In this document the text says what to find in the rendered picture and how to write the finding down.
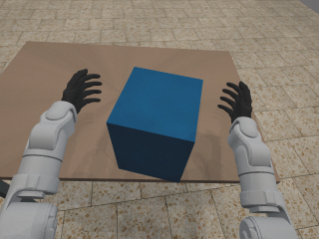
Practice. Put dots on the left robot forearm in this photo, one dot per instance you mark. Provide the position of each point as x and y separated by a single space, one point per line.
38 173

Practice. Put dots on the table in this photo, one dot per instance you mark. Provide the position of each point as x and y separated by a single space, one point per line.
39 73

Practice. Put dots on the robot left hand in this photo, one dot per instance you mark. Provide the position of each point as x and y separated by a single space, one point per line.
76 92

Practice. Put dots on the robot right hand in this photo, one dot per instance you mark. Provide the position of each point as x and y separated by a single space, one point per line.
242 105

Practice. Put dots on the carton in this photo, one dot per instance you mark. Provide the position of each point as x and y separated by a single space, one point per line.
153 124

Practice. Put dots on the right robot upper arm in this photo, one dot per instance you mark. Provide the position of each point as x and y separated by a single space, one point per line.
261 227

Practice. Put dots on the left robot upper arm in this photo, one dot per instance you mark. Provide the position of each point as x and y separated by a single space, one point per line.
29 220

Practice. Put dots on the right robot forearm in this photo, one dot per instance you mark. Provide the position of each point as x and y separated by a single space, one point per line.
259 192

